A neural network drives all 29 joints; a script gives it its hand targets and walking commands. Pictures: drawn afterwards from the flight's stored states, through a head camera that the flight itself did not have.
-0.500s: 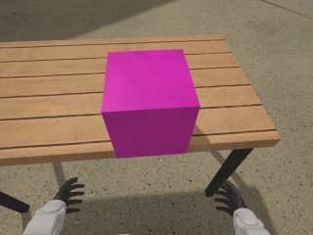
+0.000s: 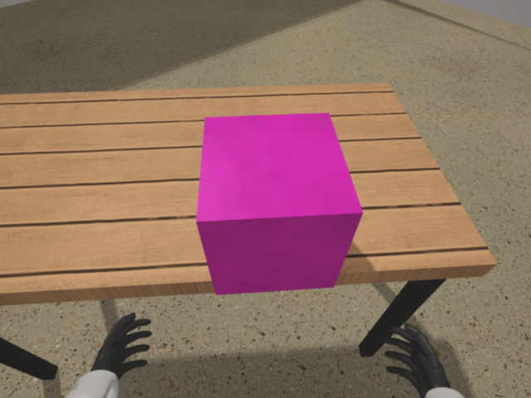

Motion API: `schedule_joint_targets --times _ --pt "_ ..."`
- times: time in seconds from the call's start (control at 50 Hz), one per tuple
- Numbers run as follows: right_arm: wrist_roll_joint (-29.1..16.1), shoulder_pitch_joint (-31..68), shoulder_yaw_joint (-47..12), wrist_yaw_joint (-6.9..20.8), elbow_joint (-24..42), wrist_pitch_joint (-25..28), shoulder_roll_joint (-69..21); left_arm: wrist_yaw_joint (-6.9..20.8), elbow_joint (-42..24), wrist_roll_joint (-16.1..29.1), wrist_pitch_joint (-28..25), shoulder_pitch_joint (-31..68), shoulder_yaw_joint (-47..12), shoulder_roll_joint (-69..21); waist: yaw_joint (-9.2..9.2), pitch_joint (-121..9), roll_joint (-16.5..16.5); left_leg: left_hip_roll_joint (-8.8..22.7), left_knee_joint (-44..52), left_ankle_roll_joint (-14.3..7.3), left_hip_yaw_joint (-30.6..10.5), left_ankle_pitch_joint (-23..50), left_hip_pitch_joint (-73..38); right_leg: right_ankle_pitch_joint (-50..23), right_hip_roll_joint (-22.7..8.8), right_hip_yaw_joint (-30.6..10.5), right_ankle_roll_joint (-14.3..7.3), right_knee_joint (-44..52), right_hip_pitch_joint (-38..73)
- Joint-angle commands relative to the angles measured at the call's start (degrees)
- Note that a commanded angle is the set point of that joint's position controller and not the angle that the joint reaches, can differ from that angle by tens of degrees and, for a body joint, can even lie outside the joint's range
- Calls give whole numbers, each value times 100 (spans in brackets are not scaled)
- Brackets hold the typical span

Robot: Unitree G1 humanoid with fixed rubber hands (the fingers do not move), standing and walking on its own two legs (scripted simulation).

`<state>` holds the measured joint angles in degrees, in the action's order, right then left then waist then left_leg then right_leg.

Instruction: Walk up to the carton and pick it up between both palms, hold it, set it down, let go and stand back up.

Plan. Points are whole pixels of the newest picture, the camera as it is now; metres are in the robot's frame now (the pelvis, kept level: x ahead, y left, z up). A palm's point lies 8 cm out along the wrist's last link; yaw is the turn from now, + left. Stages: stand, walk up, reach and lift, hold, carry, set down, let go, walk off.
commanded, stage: reach and lift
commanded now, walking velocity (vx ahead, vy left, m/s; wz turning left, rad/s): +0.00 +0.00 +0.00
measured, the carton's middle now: (271, 205) +0.40 +0.03 +0.06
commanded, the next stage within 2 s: none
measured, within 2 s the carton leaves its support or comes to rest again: neither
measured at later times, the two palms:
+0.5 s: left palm (99, 355) +0.16 +0.25 +0.02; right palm (438, 358) +0.18 -0.20 +0.02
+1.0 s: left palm (98, 303) +0.21 +0.25 +0.07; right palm (432, 300) +0.24 -0.19 +0.07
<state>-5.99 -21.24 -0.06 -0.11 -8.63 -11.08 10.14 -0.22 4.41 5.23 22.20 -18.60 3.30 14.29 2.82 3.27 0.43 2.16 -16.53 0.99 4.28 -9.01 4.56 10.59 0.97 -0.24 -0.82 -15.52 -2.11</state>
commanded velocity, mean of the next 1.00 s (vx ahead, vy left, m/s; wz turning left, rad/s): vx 0.00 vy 0.00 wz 0.00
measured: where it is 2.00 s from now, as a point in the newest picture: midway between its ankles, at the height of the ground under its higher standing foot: outside the picture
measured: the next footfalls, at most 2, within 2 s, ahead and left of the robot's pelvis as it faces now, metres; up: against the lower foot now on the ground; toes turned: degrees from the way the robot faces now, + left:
none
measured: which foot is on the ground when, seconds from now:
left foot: down 0.00-1.00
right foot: down 0.00-1.00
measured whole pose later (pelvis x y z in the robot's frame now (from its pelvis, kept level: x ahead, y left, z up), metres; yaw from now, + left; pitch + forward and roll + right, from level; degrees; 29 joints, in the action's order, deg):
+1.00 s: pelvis +0.00 +0.00 +0.00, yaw +0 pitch -3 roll +0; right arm -14.1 -15.7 0.5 -3.9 8.9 -8.1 11.4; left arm -1.3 -9.5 11.8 14.4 -12.6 5.0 15.2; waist 4.7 1.0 1.2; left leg 2.0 -15.6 1.0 3.8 -8.7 3.6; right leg 10.7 0.9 0.2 -1.2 -15.0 -1.2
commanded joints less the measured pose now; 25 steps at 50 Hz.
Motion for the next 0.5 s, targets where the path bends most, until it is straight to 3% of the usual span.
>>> schedule_joint_targets --times 0.0,0.02,0.1,0.14,0.18,0.2,0.36,0.44,0.48 --pt "15 -163 296 -12 1074 367 581 -46 -937 112 -356 -207 167 443 17 -331 -55 -186 -35 255 -8 1906 -949 -814 135 146 14 491 -849" --pt "-43 -234 268 -2 1147 402 554 -54 -984 132 -428 -232 172 460 86 -317 -74 -208 -36 241 3 1933 -980 -813 123 109 11 514 -859" --pt "-80 -363 242 1 1368 544 462 -51 -1141 230 -761 -184 148 516 71 -309 -2 -197 4 202 -17 1857 -935 -763 84 38 7 583 -926" --pt "-182 -437 228 6 1456 600 434 -87 -1288 238 -900 -204 175 592 119 -361 -131 -196 6 200 -19 1877 -907 -754 73 -20 -14 583 -891" --pt "-227 -530 212 -23 1420 602 434 -86 -1305 237 -946 -248 167 582 75 -294 -175 -186 35 205 -49 1877 -946 -704 57 -32 -39 640 -847" --pt "-298 -528 193 -32 1421 596 424 -88 -1373 224 -950 -291 201 637 143 -284 -242 -202 15 206 -41 1864 -960 -663 51 -68 -49 654 -844" --pt "-407 -523 145 -208 2176 612 329 -53 -1857 404 -1018 -307 220 706 135 -253 -126 -228 88 124 -35 1621 -851 -467 -26 -141 -38 694 -822" --pt "-432 -467 140 -245 2349 553 274 -50 -1899 464 -1075 -192 295 772 235 -222 -161 -206 138 114 -41 1420 -785 -172 -44 -146 -46 704 -909" --pt "-419 -400 165 -266 2345 507 265 -43 -1797 505 -1060 -134 256 723 192 -73 -131 -178 192 88 -56 1205 -734 21 -68 -151 -77 732 -1011"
